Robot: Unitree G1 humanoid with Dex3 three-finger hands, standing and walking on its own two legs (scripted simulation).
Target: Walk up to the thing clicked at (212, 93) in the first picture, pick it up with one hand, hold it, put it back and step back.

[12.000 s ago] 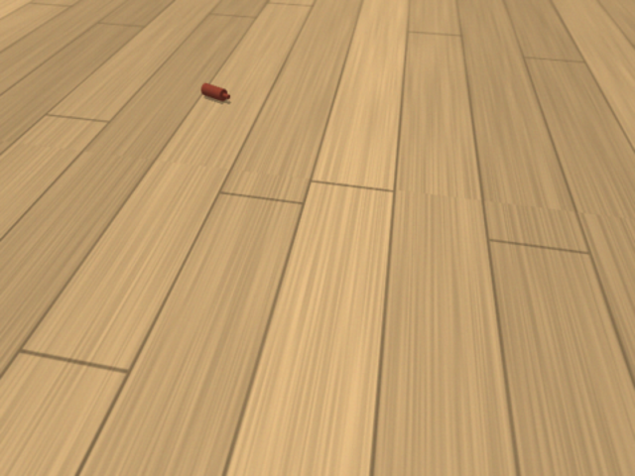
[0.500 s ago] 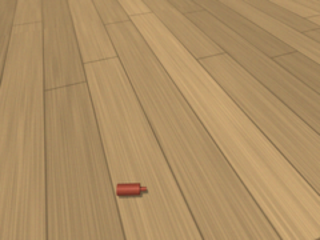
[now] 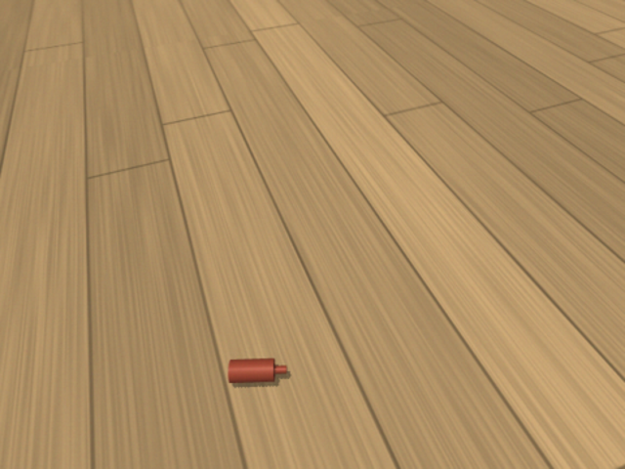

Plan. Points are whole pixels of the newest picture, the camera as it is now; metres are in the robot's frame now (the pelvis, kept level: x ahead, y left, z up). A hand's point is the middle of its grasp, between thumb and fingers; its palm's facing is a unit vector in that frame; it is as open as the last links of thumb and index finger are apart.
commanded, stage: stand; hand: left
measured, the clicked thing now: (258, 370) +0.53 +0.19 -0.75
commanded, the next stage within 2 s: walk up in 0.52 s
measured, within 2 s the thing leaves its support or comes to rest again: neither
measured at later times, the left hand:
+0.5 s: hand out of the picture +0.07 +0.25 -0.16, palm faces -0.03 -0.94 -0.34, open 7.4 cm
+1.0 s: hand out of the picture +0.15 +0.28 -0.16, palm faces -0.03 -0.93 -0.38, open 7.4 cm
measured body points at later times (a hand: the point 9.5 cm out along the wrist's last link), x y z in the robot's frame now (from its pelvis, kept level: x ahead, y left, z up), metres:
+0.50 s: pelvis +0.00 +0.00 +0.00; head +0.01 +0.00 +0.45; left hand +0.07 +0.30 -0.13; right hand +0.07 -0.30 -0.13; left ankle -0.01 +0.13 -0.75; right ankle -0.02 -0.13 -0.75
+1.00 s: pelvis +0.06 +0.01 -0.01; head +0.11 +0.01 +0.43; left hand +0.16 +0.33 -0.14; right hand +0.09 -0.30 -0.14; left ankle -0.01 +0.13 -0.75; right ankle +0.12 -0.10 -0.74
